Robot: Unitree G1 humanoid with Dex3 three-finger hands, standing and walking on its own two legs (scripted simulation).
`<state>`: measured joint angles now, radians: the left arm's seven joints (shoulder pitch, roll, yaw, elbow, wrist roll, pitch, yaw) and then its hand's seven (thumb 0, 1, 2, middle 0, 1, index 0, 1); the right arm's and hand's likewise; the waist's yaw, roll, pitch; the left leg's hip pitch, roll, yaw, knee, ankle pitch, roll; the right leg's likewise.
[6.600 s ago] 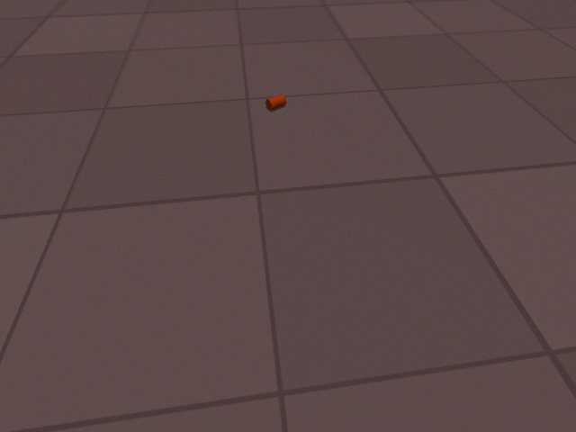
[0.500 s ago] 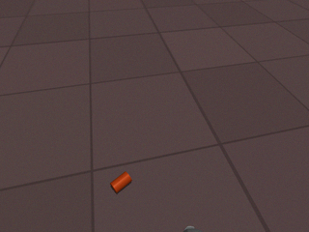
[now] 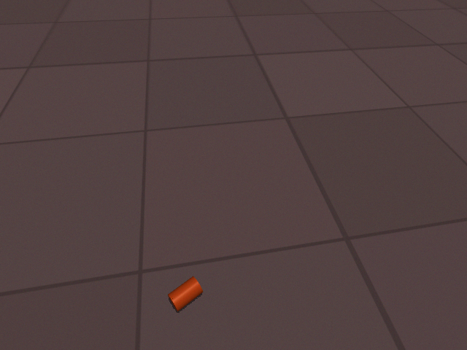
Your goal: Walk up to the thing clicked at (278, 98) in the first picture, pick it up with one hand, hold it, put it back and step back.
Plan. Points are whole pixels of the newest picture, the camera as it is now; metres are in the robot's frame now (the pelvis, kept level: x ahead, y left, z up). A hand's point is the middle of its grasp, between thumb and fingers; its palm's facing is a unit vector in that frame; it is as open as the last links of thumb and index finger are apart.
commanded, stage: walk up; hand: left
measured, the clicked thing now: (185, 293) +0.47 +0.20 -0.71
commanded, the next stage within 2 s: stand in 1.16 s
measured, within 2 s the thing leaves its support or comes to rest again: neither
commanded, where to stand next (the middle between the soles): +0.07 -0.01 m, yaw +1 degrees
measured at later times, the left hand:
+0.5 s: hand out of the picture +0.09 +0.26 -0.13, palm faces +0.02 -0.95 -0.32, open 7.4 cm
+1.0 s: hand out of the picture +0.09 +0.25 -0.13, palm faces +0.01 -0.95 -0.31, open 7.4 cm
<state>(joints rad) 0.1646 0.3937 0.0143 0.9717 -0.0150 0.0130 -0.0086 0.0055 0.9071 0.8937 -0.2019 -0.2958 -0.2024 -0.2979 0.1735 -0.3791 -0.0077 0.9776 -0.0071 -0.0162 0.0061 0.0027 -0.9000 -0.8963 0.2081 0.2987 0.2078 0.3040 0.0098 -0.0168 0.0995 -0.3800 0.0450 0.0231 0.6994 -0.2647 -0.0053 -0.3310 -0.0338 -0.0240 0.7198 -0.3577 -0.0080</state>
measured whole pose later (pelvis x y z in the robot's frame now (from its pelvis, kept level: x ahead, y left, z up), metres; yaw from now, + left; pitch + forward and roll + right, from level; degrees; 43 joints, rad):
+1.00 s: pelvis +0.03 +0.00 +0.03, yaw +1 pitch -2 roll +0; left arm 0.09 0.34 0.01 1.18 0.00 0.01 -0.02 0.00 0.91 0.89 -0.20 -0.30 -0.20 -0.30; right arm 0.08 -0.35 0.01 1.18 0.00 -0.01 0.01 0.00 -0.90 -0.90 0.21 0.30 0.21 0.30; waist -0.01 0.00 0.06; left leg -0.19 0.03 0.02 0.34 -0.12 -0.01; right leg -0.12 -0.04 -0.04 0.33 -0.17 0.03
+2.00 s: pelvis +0.05 +0.00 +0.03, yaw +1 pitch -2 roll +0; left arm 0.10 0.35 0.01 1.15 0.01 0.00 -0.01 0.00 0.91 0.89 -0.20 -0.30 -0.20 -0.30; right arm 0.08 -0.35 0.01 1.15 -0.01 0.00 0.01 0.00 -0.90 -0.90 0.21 0.30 0.21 0.30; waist 0.00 0.00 0.04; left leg -0.14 0.03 0.01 0.32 -0.15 -0.02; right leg -0.07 -0.04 -0.05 0.30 -0.20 0.03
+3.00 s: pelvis +0.06 +0.00 +0.03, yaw +1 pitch -2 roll +0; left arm 0.12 0.35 0.01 1.13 0.01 0.00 -0.01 0.00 0.91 0.89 -0.20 -0.30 -0.20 -0.30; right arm 0.09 -0.35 0.01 1.14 -0.01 0.00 0.00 0.00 -0.90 -0.90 0.21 0.30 0.21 0.30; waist 0.00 0.00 0.04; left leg -0.13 0.02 0.02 0.32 -0.15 -0.02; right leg -0.06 -0.05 -0.05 0.30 -0.21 0.03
